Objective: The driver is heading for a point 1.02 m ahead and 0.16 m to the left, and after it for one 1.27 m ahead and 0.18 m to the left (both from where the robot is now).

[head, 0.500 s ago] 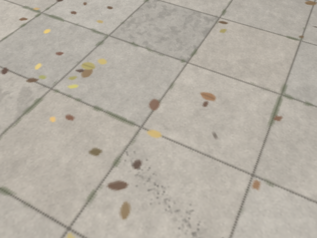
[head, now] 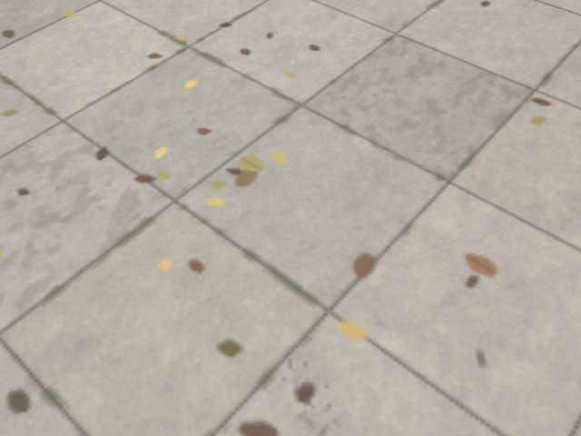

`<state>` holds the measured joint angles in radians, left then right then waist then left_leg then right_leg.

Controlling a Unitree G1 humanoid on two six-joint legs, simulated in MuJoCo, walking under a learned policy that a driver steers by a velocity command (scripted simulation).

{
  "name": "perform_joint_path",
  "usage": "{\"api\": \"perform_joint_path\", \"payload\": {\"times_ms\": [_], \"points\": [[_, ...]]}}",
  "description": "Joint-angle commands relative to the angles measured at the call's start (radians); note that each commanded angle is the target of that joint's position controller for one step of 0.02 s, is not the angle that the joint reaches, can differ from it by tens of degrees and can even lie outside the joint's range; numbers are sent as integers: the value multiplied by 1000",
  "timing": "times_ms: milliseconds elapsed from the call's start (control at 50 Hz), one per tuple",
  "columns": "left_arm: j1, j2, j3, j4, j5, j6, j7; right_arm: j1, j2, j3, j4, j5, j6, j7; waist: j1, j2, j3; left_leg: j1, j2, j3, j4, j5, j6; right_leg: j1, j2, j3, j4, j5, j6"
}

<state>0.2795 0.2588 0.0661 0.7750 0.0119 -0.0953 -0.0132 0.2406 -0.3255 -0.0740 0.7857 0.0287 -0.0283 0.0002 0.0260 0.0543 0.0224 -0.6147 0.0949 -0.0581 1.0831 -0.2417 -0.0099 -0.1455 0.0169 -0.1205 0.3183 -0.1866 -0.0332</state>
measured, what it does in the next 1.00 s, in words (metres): walks ahead: left foot, then right foot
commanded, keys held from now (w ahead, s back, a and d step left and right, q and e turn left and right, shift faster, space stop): w+q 0.52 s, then w+e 0.48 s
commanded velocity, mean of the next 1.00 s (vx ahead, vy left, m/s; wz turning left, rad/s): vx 0.50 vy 0.00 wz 0.24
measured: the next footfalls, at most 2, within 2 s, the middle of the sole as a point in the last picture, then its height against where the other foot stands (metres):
left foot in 0.28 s outside the picture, level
right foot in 0.80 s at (294, 372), level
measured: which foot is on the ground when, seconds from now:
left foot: up 0.00-0.26, down 0.28-0.82, up 0.84-1.00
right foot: down 0.00-0.30, up 0.32-0.78, down 0.80-1.00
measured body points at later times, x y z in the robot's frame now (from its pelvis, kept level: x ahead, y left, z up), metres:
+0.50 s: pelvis +0.26 +0.09 +0.00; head +0.29 +0.12 +0.45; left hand +0.34 +0.40 -0.10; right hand +0.42 -0.15 -0.11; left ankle +0.26 +0.16 -0.75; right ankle +0.35 -0.08 -0.67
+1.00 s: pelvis +0.56 +0.11 +0.00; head +0.59 +0.11 +0.45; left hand +0.59 +0.40 -0.11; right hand +0.76 -0.12 -0.11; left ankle +0.51 +0.25 -0.67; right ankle +0.61 +0.05 -0.75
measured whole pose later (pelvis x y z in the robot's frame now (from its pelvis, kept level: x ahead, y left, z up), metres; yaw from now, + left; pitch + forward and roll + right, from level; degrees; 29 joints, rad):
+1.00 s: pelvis +0.56 +0.11 +0.00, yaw +12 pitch +1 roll +0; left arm 0.29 0.28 0.05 0.75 -0.01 -0.07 -0.03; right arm 0.22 -0.30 -0.04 0.71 -0.01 -0.10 0.00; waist 0.02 0.03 0.04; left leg -0.50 0.03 -0.06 1.07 -0.32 0.00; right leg -0.26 0.11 0.05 0.39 -0.14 -0.10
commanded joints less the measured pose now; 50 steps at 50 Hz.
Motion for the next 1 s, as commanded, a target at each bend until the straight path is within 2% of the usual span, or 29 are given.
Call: {"api": "perform_joint_path", "payload": {"times_ms": [20, 100, 160, 200, 240, 260, 280, 300, 320, 340, 360, 380, 400, 420, 460, 520, 580, 640, 700, 760, 800, 820, 840, 860, 880, 900, 920, 940, 1000], "points": [[-65, 131, 34, -50, 2, -23, 11, 0, -9, 1, -71, -6, 2, 9, -27, -115, 15, -90, 46, -48, -99, 129, -12, 40, -285, 141, -193, 224, -160], [-35, 173, 46, -23, -7, -11, 22, -128, 6, 14, -114, -8, -6, 36, 18, -94, 49, -48, 28, 21, -312, 268, 6, 66, -278, 23, -201, 239, -137], [5, 197, 56, 4, -23, 5, 24, -207, -4, 15, -155, -7, -4, 51, 39, -91, 74, -58, 18, 53, -400, 233, 37, 150, -303, -18, -175, 254, -118], [15, 215, 63, 17, -34, 19, 24, -227, -19, 10, -178, -8, -1, 59, 32, -100, 71, -41, -6, 87, -432, 155, 67, 210, -317, -43, -116, 372, -100], [3, 247, 71, 16, -43, 34, 28, -167, -54, -10, -180, -11, 5, 60, -19, -133, 6, 91, -75, 151, -437, 52, 108, 237, -311, -77, 40, 708, -76], [-12, 252, 71, 13, -48, 43, 30, -49, -88, -33, -154, -8, 8, 56, -92, -127, -61, 250, -126, 179, -474, 55, 138, 208, -286, -106, 211, 818, -55], [-2, 227, 59, 8, -43, 44, 34, 124, -154, -70, -104, -4, 15, 41, -173, -94, -152, 524, -159, 154, -516, 99, 177, 72, -243, -125, 451, 738, -16], [42, 125, 27, -26, 2, 36, 33, 202, -262, -97, -86, 4, 23, 19, -146, 128, -217, 821, 64, -228, -554, 88, 277, -284, -145, -128, 809, 94, 46], [61, 77, -1, -70, -2, 0, 23, 160, -296, -88, -134, -3, 3, 28, -89, 209, -380, 1000, 244, -785, -744, -136, 454, -556, 33, 109, 1051, -437, 74], [-63, 175, 22, -87, -42, -26, 11, 154, -201, -62, -135, -7, -14, 37, -151, 60, -320, 969, 231, -718, -811, -161, 393, -663, -26, 219, 1080, -369, 53], [-107, 176, 20, -105, -56, -42, 7, 124, -162, -51, -128, -9, -26, 37, -131, 45, -195, 848, 195, -571, -809, -107, 354, -689, -65, 203, 1020, -279, 29], [-104, 164, 19, -90, -34, -47, 17, 57, -135, -42, -134, -9, -31, 35, -82, -35, -125, 701, 148, -459, -804, -4, 316, -631, -109, 203, 931, -203, 26], [-93, 175, 27, -80, -11, -42, 23, 4, -100, -31, -147, -15, -32, 31, -46, -24, -90, 591, 113, -378, -813, 111, 297, -559, -134, 207, 851, -155, 32], [-76, 176, 30, -76, -6, -30, 21, -22, -89, -25, -163, -26, -32, 26, -20, -2, -81, 521, 92, -343, -834, 175, 295, -500, -144, 211, 823, -123, 39], [-69, 149, 27, -77, 3, -11, 20, -20, -99, -29, -163, -24, -37, 16, -8, -6, -77, 452, 73, -291, -856, 290, 307, -463, -134, 192, 754, -86, 67], [-163, 116, 14, -107, 6, 1, 22, 26, -126, -37, -143, -16, -37, -4, -33, -11, -37, 403, 35, -224, -866, 315, 286, -481, -106, 179, 565, 67, 104], [-234, 79, -6, -107, -5, -6, 3, 55, -102, -25, -117, -17, -37, -11, -77, 29, -25, 394, 1, -135, -875, 240, 233, -407, -86, 154, 336, 290, 102], [-307, 92, -9, -125, -23, -14, -13, 111, -115, -24, -79, -18, -42, -7, -118, 31, 11, 451, 51, -149, -880, 180, 229, -407, -82, 149, 258, 358, 74], [-349, 113, -8, -150, -27, -19, -28, 147, -125, -26, -45, -21, -36, -7, -129, 22, 42, 613, 123, -162, -840, 261, 222, -510, -80, 151, 215, 247, 20], [-287, 130, -2, -146, -29, -18, -42, 128, -142, -32, -31, -22, -25, -14, -86, 35, 16, 700, 140, -119, -754, 526, 187, -453, -48, 124, 196, 110, -35], [-79, 182, 30, -88, -23, -14, -37, 91, -139, -27, -43, -27, -14, -21, 26, 14, -128, 660, 71, -28, -498, 845, 145, -143, 22, 74, 173, 137, -88], [71, 238, 45, -66, -19, -10, -32, 98, -111, -12, -67, -45, -14, -29, 78, -74, -250, 482, 25, 13, -228, 637, 109, 133, -110, 272, 189, 184, -149], [129, 313, 64, -54, -24, -7, -36, 215, -21, 15, -87, -48, -34, -16, 17, -329, -340, 64, -168, 44, 135, -69, 17, 470, -322, 767, 103, 1, -327], [141, 219, 41, -50, -45, -4, -38, 159, -73, 13, -87, -36, -58, -7, 59, -266, -339, -89, -157, -73, 224, -286, 22, 520, -336, 920, -13, -195, -317], [80, 184, 30, -66, -38, 1, -31, 52, -117, 2, -118, -6, -77, 5, 68, -196, -193, -157, -106, -82, 230, -210, 34, 409, -314, 797, -35, -200, -276], [34, 178, 27, -81, -24, 6, -26, -15, -109, 7, -133, -9, -91, 6, 56, -93, -119, -138, -71, -64, 178, -146, 40, 283, -274, 699, -47, -119, -252], [1, 167, 23, -89, -20, 9, -23, -44, -104, 3, -143, -30, -98, 5, 29, -52, -59, -119, -46, -53, 99, -105, 33, 179, -244, 632, -62, -5, -248], [-15, 154, 16, -96, -13, 8, -19, -34, -101, -1, -145, -43, -96, 3, -2, -71, -58, -59, -25, -55, 40, -72, 25, 120, -212, 583, -76, 90, -242], [-17, 161, 19, -102, -24, 12, -6, -10, -70, 3, -146, -49, -76, -2, -32, -113, -52, -17, -21, -27, -80, -56, -20, 29, -175, 504, -102, 230, -254]]}}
